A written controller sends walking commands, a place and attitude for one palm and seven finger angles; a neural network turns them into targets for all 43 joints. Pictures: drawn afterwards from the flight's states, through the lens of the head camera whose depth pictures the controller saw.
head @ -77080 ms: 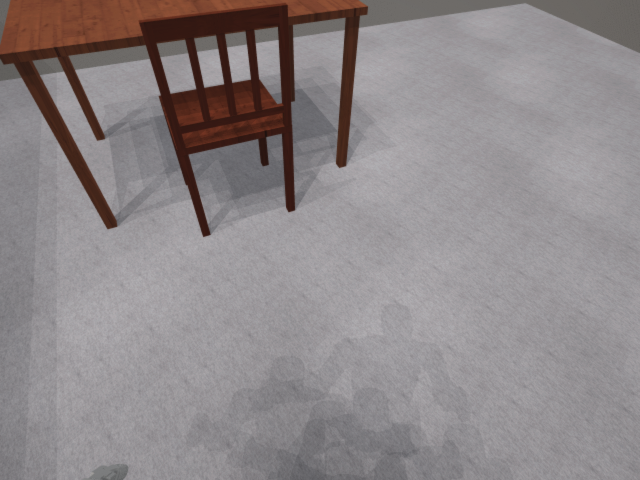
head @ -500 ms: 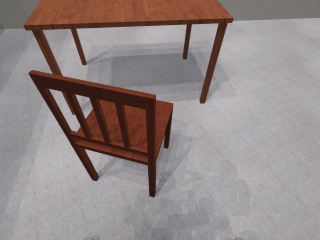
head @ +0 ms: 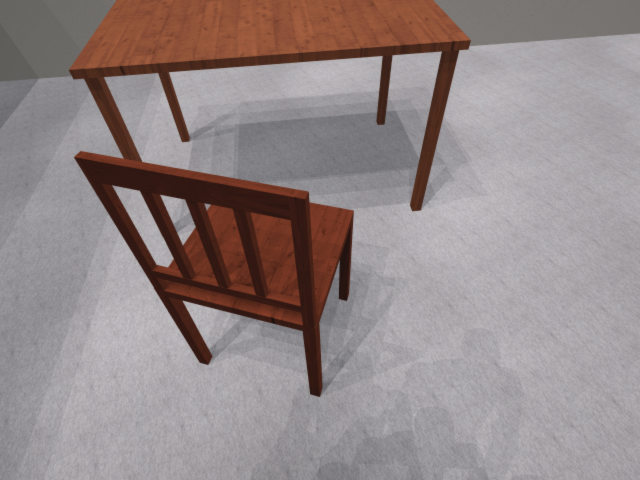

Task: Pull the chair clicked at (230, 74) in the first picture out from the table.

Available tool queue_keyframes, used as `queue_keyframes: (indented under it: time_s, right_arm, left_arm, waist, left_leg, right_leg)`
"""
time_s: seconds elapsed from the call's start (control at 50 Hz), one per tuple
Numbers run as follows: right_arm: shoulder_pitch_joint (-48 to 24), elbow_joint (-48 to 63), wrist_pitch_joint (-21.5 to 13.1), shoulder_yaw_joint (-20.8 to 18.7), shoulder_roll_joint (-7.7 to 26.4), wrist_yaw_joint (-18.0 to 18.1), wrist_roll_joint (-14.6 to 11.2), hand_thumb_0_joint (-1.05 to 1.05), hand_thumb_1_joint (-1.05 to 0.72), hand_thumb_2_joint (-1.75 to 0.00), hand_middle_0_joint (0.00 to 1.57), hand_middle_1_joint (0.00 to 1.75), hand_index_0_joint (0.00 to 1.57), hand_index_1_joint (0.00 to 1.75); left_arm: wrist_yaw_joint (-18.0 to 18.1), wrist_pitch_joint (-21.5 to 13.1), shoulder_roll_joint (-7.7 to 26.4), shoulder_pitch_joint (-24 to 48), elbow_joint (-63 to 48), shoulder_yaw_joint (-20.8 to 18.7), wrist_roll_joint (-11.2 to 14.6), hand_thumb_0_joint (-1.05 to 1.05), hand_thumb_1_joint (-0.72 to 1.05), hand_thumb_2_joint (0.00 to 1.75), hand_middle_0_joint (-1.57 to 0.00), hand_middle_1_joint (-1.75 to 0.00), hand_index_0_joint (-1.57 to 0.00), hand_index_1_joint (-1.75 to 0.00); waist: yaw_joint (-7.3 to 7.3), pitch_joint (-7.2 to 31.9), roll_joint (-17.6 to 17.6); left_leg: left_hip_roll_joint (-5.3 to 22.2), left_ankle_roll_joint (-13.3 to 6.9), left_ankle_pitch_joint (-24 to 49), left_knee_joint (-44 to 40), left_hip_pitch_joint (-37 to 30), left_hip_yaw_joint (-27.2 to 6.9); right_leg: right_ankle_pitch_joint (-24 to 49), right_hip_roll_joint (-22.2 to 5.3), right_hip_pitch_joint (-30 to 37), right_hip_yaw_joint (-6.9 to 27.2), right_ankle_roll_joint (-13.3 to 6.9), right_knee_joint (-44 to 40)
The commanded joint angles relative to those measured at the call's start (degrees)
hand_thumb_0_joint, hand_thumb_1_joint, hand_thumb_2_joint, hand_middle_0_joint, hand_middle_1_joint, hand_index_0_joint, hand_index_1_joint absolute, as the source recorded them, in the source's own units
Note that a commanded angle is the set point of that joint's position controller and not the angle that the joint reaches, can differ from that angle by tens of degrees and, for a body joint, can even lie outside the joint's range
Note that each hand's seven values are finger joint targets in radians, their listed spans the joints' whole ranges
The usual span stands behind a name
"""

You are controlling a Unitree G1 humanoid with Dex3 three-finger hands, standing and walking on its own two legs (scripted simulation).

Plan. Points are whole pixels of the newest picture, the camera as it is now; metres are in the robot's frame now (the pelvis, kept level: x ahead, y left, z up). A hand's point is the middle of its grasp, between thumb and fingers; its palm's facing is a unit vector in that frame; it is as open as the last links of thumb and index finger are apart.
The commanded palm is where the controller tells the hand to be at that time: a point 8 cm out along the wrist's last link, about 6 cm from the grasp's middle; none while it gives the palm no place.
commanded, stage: let the arm hang, fingers relaxed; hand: left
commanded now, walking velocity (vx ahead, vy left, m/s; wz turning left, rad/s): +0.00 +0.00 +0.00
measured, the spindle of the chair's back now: (211, 246) +0.54 +0.26 -0.11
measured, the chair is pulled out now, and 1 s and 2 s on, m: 0.50 0.50 0.50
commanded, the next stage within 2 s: look to check the result in 0.34 s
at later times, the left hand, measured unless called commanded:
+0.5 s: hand out of the picture -0.01 +0.15 -0.17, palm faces +0.06 -0.98 -0.17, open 7.4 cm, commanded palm none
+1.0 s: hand out of the picture -0.01 +0.15 -0.17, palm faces +0.07 -0.98 -0.16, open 7.4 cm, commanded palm none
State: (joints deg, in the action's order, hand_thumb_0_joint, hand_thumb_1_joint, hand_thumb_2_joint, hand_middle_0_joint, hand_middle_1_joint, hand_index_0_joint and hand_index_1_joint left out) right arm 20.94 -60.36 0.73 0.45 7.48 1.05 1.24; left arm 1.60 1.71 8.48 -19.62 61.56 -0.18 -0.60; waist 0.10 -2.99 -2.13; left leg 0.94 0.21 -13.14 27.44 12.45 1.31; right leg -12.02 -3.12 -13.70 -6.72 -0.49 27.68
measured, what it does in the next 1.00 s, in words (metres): stands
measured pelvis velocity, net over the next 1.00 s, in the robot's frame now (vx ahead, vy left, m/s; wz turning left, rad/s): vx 0.01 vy -0.01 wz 0.01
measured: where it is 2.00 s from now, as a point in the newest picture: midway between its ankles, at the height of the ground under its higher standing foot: outside the picture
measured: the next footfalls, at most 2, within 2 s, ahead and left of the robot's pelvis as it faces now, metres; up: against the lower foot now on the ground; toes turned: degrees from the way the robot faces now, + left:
none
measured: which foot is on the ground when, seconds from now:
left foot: down 0.00-1.00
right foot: down 0.00-1.00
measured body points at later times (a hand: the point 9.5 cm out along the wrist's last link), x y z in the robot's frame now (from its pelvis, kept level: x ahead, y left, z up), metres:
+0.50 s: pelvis +0.01 -0.01 +0.00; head +0.02 -0.01 +0.45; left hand -0.01 +0.20 -0.16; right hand -0.03 -0.21 -0.16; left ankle +0.02 +0.12 -0.74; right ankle +0.03 -0.11 -0.74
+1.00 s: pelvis +0.01 -0.01 +0.00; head +0.02 -0.01 +0.45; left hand -0.01 +0.20 -0.16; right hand -0.02 -0.21 -0.16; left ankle +0.02 +0.12 -0.74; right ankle +0.03 -0.11 -0.74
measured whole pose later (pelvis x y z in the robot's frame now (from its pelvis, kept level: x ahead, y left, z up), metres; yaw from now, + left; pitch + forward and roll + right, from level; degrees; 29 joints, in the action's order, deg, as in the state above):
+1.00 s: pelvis +0.01 -0.01 +0.00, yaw +0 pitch -2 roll +0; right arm 19.4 -63.2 -0.1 0.1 5.7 2.0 1.0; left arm 2.1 0.5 5.9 -17.8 62.9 -0.7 -0.4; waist 0.1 -3.9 -0.5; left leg 1.6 1.0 -13.2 26.1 10.4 0.6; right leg -12.2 -2.3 -11.4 -7.4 -1.0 26.1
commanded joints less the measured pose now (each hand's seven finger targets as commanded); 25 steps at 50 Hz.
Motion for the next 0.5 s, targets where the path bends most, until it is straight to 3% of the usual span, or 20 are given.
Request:
queue_keyframes:
  time_s: [0.0,0.06,0.2,0.28,0.48]
  right_arm:
    - [5.41,0.73,-0.62,-1.37,4.05,0.58,-0.13,0.00,-0.90,-0.90,0.20,0.30,0.20,0.30]
    - [5.91,0.20,-0.87,-1.24,3.25,0.64,0.01,0.00,-0.90,-0.90,0.20,0.30,0.20,0.30]
    - [5.55,-0.16,-1.01,-1.18,2.30,0.96,-0.16,0.00,-0.90,-0.90,0.20,0.30,0.20,0.30]
    - [6.15,-0.46,-1.11,-1.22,1.98,0.98,-0.17,0.00,-0.90,-0.90,0.20,0.30,0.20,0.30]
    - [5.98,-1.21,-1.15,-1.26,1.98,1.16,-0.19,0.00,-0.90,-0.90,0.20,0.30,0.20,0.30]
  left_arm:
    - [0.26,-1.13,5.77,-3.04,-1.56,-1.20,-0.19,0.00,0.90,0.90,-0.20,-0.30,-0.20,-0.30]
    - [0.33,-1.23,5.13,-3.11,-1.41,-1.32,-0.18,0.00,0.90,0.90,-0.20,-0.30,-0.20,-0.30]
    - [0.41,-1.41,3.76,-3.57,-0.54,-1.35,-0.16,0.00,0.90,0.90,-0.20,-0.30,-0.20,-0.30]
    - [0.40,-1.65,3.73,-3.66,-0.54,-1.51,-0.11,0.00,0.90,0.90,-0.20,-0.30,-0.20,-0.30]
    - [0.46,-1.63,3.05,-3.33,-0.31,-1.51,-0.04,0.00,0.90,0.90,-0.20,-0.30,-0.20,-0.30]
  waist:
    - [-0.14,-4.55,3.80]
    - [-0.23,-3.54,1.53]
    - [0.04,-4.46,0.55]
    - [-0.16,-2.42,2.68]
    - [-0.25,-3.79,1.60]
  left_leg:
    - [3.01,-2.56,-4.82,-5.95,4.31,-3.53]
    - [3.07,-2.40,-4.23,-6.32,4.66,-3.78]
    - [3.18,-2.25,-2.28,-6.21,4.69,-3.55]
    - [2.88,-1.92,0.03,-4.97,3.28,-2.94]
    - [3.54,-1.87,1.02,-5.91,3.28,-3.61]
  right_leg:
    - [-10.34,-3.75,-2.44,6.08,-2.76,-9.07]
    - [-8.63,-3.65,-1.58,6.27,-2.70,-8.06]
    - [-6.41,-3.41,-1.06,6.01,-2.74,-8.28]
    - [-5.87,-4.18,-0.12,6.34,-2.88,-8.49]
    - [-4.25,-3.58,0.33,5.62,-2.66,-8.24]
